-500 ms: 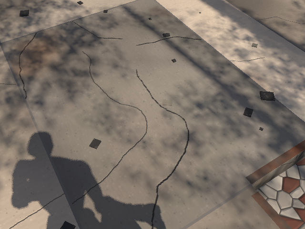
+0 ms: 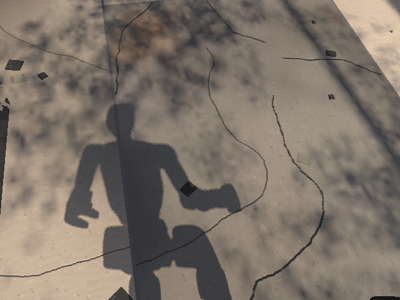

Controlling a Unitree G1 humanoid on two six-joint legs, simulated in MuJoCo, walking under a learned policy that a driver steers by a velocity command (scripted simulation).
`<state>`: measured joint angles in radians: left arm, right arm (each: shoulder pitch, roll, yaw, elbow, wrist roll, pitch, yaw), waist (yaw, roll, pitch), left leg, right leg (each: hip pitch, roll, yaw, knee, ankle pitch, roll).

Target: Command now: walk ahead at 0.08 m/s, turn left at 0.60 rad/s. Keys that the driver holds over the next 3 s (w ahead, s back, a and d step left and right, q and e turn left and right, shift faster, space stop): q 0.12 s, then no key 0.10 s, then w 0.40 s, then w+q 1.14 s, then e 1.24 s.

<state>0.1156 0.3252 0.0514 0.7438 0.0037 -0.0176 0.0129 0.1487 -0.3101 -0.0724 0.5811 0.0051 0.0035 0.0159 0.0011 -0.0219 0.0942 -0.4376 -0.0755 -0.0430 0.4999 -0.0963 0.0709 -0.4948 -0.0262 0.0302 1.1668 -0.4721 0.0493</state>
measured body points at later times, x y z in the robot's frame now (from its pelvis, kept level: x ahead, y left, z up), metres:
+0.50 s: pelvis +0.10 -0.04 +0.02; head +0.10 -0.06 +0.47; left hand +0.09 +0.25 -0.09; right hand +0.30 -0.27 -0.08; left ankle +0.11 +0.11 -0.67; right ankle +0.09 -0.16 -0.73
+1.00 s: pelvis +0.28 +0.05 +0.02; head +0.31 +0.08 +0.46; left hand +0.42 +0.35 -0.07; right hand +0.38 -0.21 -0.10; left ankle +0.18 +0.13 -0.73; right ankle +0.49 -0.05 -0.68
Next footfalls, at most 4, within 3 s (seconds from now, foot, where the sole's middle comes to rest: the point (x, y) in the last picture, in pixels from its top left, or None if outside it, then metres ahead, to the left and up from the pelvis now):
0.30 right None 0.13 -0.15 -0.77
0.70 left None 0.22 0.14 -0.77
1.14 right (197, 244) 0.58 0.01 -0.77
1.64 left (88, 220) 0.66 0.39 -0.77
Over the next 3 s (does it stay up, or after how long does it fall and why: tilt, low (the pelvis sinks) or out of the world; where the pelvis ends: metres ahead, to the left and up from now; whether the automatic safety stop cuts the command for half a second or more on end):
stays up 0.82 0.44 0.00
